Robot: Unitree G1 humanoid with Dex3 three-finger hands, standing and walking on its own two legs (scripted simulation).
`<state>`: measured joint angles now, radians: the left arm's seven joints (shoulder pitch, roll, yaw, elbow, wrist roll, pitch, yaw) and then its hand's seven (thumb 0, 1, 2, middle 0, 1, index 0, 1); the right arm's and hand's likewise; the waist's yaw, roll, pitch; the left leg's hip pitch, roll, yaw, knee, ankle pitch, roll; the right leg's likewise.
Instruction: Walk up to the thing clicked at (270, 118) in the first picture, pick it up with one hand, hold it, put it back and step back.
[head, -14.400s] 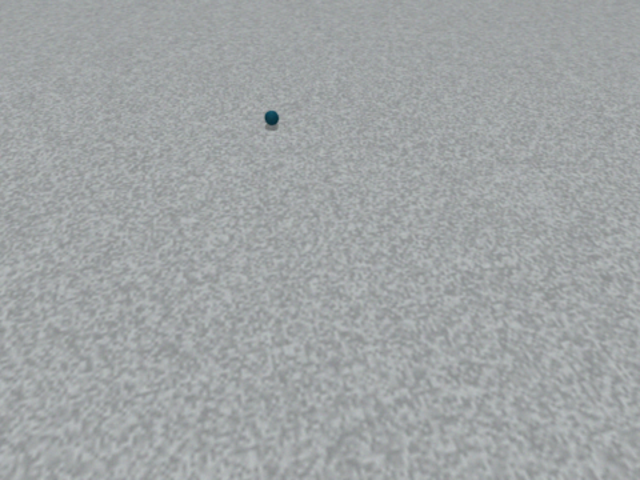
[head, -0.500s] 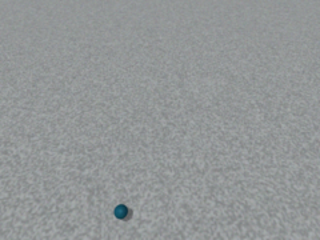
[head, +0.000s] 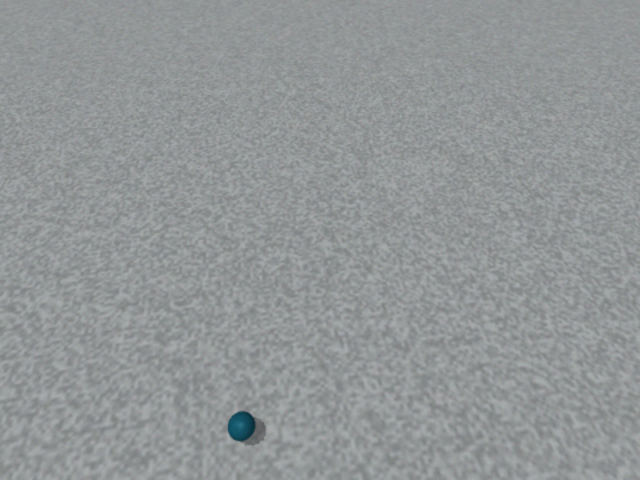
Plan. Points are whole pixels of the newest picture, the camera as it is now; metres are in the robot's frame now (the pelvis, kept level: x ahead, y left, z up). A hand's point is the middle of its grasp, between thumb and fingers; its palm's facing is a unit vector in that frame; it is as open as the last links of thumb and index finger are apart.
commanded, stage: rise first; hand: left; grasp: from above
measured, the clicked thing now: (241, 426) +0.43 +0.24 -0.74
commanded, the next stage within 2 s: none
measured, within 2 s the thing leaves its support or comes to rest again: neither
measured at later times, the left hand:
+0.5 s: hand out of the picture +0.13 +0.26 -0.20, palm faces -0.08 -0.92 -0.39, open 12.8 cm
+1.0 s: hand out of the picture +0.12 +0.26 -0.24, palm faces -0.19 -0.86 -0.47, open 14.0 cm
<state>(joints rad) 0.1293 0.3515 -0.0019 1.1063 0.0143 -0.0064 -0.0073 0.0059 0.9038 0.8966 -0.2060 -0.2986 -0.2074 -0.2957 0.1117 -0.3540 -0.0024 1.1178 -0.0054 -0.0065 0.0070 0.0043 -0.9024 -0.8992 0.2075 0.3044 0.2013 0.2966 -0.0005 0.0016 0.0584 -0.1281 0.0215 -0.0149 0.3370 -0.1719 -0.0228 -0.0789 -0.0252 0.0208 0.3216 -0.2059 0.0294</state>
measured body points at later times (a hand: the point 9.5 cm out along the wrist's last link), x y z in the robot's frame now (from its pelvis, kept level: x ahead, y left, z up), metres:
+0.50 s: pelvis -0.01 +0.00 -0.05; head +0.05 +0.01 +0.40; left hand +0.14 +0.30 -0.17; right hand +0.11 -0.26 -0.15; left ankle +0.01 +0.13 -0.75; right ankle -0.02 -0.14 -0.75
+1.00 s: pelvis -0.02 +0.01 -0.11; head +0.09 +0.02 +0.33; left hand +0.13 +0.31 -0.21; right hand +0.16 -0.24 -0.20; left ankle +0.01 +0.13 -0.75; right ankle -0.02 -0.14 -0.75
